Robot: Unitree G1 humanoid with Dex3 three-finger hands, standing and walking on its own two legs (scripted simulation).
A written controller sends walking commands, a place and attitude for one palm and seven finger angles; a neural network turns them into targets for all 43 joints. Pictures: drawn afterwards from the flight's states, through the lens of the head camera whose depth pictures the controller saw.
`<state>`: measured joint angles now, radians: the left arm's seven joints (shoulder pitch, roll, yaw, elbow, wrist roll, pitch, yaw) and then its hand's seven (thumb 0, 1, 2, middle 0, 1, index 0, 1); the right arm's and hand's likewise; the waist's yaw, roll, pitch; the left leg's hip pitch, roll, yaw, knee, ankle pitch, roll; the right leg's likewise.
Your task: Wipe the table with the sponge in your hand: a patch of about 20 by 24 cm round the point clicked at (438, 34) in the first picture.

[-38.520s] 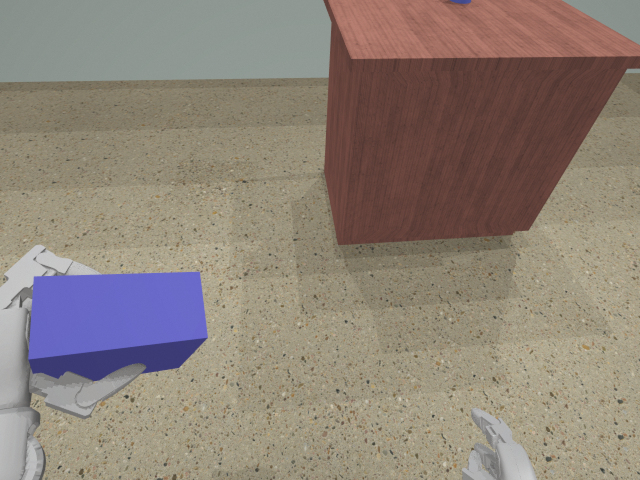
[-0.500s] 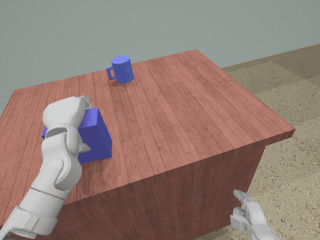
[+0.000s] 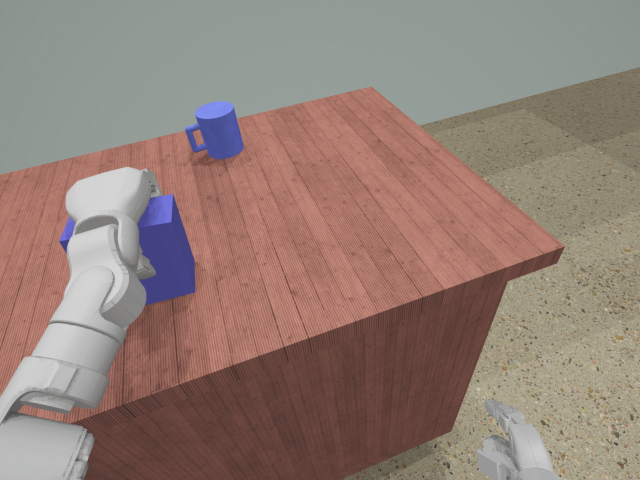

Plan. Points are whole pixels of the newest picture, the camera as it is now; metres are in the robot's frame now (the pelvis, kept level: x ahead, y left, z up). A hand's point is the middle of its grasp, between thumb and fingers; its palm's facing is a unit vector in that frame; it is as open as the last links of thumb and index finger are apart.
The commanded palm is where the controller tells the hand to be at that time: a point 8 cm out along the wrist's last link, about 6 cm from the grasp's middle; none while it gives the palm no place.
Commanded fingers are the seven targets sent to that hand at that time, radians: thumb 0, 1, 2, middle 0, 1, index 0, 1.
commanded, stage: wipe forward along the middle lane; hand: left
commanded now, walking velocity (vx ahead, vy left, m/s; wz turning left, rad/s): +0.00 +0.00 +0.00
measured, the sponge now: (143, 267) +0.35 +0.29 +0.11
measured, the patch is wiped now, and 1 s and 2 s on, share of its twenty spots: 1.00 1.00 1.00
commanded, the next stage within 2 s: slide back across to the first lane in 0.66 s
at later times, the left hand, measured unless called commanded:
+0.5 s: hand (128, 208) +0.39 +0.30 +0.17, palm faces -0.05 +0.00 -1.00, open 10.7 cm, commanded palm +0.38 +0.31 +0.19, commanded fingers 0.00 0.10 1.30 -1.20 -1.60 -1.20 -1.60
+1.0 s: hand (117, 193) +0.43 +0.34 +0.17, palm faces -0.02 -0.02 -1.00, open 10.7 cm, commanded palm +0.39 +0.35 +0.22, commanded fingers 0.00 0.10 1.30 -1.20 -1.60 -1.20 -1.60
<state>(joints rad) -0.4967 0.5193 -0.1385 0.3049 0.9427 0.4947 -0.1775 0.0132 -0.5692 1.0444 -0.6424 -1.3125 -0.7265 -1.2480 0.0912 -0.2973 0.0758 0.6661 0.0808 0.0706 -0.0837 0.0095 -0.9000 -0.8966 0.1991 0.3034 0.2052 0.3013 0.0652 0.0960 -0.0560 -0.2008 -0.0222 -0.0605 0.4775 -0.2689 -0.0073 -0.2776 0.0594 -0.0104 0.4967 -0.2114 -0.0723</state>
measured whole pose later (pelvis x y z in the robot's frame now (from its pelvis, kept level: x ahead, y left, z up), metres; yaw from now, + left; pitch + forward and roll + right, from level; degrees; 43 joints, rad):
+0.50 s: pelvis -0.01 -0.01 +0.00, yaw -1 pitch +3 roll +1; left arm -0.71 0.64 -0.04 0.70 0.95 0.26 -0.16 0.03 -0.58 1.04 -0.66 -1.30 -0.72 -1.26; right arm 0.20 -0.32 0.03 0.69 0.08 0.08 -0.11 0.01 -0.90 -0.90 0.20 0.30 0.21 0.30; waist 0.00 0.08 -0.06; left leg -0.30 0.00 -0.06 0.52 -0.27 0.01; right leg -0.37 0.08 -0.01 0.50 -0.18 -0.09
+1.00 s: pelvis +0.01 +0.03 +0.00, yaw -2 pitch +5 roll +0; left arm -0.71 0.65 0.01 0.72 0.95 0.17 -0.12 0.03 -0.58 1.04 -0.66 -1.30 -0.72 -1.26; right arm 0.25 -0.31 0.02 0.69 0.09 0.12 -0.09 0.01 -0.90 -0.90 0.20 0.30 0.21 0.30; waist 0.00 0.08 -0.08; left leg -0.28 -0.03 -0.03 0.46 -0.27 0.03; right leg -0.34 0.05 0.03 0.43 -0.18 -0.04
